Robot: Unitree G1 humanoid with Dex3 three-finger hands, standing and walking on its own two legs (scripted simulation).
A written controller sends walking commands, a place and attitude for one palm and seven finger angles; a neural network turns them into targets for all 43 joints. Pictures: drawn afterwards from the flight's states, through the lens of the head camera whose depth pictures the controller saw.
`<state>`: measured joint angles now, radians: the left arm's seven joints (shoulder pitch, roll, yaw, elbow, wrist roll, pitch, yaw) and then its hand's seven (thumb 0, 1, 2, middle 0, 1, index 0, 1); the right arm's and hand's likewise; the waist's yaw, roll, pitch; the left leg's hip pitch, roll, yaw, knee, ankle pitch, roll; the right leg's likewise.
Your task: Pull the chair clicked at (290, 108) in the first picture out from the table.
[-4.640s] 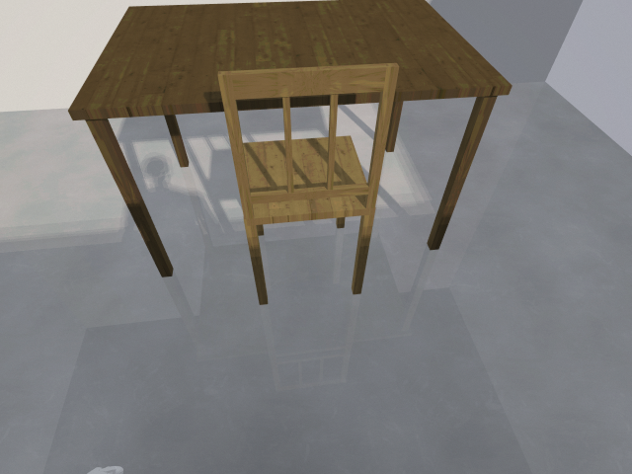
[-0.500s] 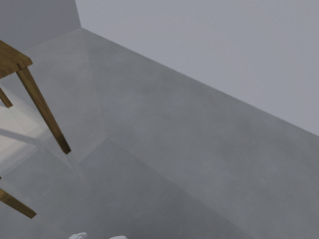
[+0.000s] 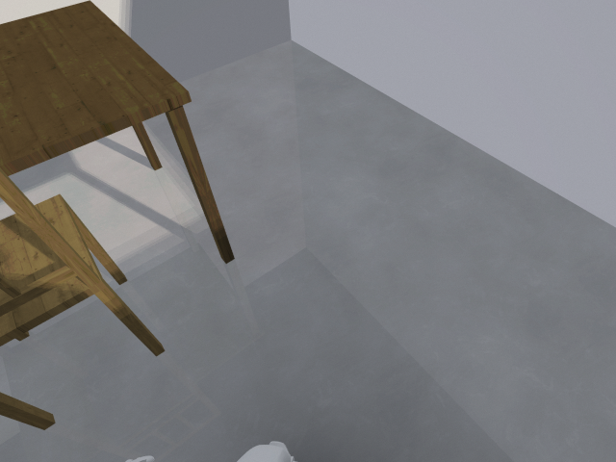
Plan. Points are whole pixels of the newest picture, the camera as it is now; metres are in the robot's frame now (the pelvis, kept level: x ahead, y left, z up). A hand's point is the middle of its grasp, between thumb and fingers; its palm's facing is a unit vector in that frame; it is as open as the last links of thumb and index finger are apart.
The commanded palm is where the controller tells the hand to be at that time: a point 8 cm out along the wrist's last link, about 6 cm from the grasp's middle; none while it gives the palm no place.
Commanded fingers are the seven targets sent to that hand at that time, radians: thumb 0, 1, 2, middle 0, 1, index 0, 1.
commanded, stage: turn to face it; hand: left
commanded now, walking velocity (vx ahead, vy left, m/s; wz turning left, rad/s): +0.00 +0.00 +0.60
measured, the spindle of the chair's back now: out of the picture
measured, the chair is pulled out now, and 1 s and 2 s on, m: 0.00 0.00 0.00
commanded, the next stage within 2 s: take the last steps up to it in 0.94 s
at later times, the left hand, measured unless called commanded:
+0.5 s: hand out of the picture -0.02 +0.27 -0.17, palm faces +0.36 -0.90 -0.26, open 7.4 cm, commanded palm none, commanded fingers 0.00 0.90 0.90 -0.20 -0.30 -0.20 -0.30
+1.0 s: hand out of the picture -0.04 +0.19 -0.13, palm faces +0.54 -0.79 -0.28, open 7.4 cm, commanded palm none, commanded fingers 0.00 0.90 0.90 -0.20 -0.30 -0.20 -0.30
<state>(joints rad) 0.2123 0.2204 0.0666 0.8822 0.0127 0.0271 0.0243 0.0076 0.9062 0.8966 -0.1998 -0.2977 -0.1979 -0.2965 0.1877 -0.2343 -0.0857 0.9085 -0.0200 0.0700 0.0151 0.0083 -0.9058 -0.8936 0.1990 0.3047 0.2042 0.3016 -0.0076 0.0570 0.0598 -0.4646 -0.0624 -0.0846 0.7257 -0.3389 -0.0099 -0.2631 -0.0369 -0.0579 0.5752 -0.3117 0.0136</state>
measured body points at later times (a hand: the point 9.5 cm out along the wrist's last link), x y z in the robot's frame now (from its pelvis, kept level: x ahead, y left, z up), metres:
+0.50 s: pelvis -0.01 +0.04 +0.01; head +0.03 +0.07 +0.45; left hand -0.04 +0.32 -0.15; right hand +0.18 -0.18 -0.11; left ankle -0.03 +0.14 -0.73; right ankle +0.01 -0.12 -0.65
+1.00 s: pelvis +0.01 -0.01 +0.01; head +0.04 -0.03 +0.46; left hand -0.06 +0.23 -0.11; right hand +0.19 -0.20 -0.15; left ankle -0.10 +0.12 -0.64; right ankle +0.04 -0.09 -0.73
